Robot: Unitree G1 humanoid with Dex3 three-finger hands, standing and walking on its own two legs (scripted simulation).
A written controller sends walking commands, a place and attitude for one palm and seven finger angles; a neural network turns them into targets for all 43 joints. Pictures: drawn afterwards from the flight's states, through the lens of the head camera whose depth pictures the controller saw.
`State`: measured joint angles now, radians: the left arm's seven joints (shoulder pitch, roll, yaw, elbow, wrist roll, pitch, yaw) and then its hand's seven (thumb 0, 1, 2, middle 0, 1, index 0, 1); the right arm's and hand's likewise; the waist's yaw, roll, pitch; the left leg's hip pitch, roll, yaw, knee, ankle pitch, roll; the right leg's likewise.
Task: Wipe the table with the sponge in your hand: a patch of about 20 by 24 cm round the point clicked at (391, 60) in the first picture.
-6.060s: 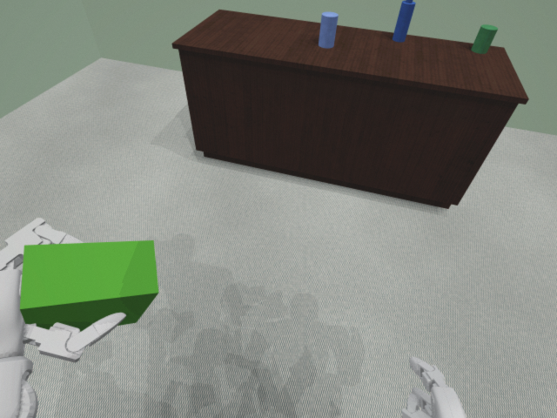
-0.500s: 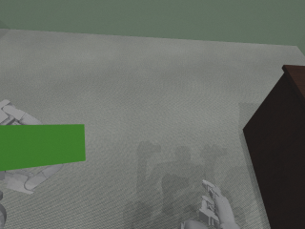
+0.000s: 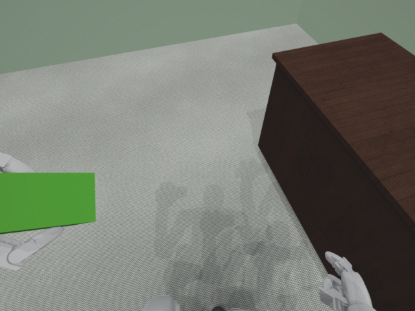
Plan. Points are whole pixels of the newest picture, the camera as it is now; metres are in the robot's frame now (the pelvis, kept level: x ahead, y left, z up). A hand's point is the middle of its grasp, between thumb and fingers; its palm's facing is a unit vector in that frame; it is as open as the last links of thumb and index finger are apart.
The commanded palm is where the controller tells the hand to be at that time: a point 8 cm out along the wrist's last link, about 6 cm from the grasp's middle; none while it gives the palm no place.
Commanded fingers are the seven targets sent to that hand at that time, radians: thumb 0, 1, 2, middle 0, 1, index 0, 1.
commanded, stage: turn to face it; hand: left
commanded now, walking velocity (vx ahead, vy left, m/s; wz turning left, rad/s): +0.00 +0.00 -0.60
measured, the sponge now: (47, 205) +0.22 +0.21 +0.18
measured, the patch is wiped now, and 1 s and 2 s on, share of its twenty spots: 0.00 0.00 0.00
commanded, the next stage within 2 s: none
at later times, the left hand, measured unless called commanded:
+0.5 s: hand (60, 230) +0.19 +0.18 +0.18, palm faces +0.20 -0.86 -0.47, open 9.9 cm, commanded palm +0.16 +0.22 +0.18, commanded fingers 0.00 0.10 1.30 -1.20 -1.60 -1.20 -1.60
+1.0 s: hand (171, 258) +0.17 +0.05 +0.18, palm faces -0.10 -0.88 -0.46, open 9.9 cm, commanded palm +0.15 +0.10 +0.18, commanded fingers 0.00 0.10 1.30 -1.20 -1.60 -1.20 -1.60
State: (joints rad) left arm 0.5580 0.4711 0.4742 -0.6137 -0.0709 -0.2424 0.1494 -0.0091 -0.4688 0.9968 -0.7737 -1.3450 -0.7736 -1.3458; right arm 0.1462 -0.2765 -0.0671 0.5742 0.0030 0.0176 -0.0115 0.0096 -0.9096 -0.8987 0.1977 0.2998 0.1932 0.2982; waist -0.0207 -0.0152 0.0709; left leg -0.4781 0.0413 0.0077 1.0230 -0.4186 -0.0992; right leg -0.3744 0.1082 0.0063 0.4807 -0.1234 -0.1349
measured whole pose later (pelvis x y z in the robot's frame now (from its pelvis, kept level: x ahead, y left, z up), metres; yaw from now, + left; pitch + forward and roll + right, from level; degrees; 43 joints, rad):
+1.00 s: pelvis -0.14 -0.04 +0.00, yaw -34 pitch +1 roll +1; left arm 0.53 0.40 0.41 -0.58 -0.05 -0.18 0.15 -0.01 -0.47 1.00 -0.77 -1.35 -0.77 -1.35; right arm 0.16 -0.27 -0.04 0.53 0.02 0.07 -0.01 0.01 -0.91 -0.90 0.20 0.30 0.19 0.30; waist 0.01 -0.02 0.05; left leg -0.28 0.04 0.05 0.56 -0.34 -0.06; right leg -0.36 0.12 0.09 0.55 -0.19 -0.07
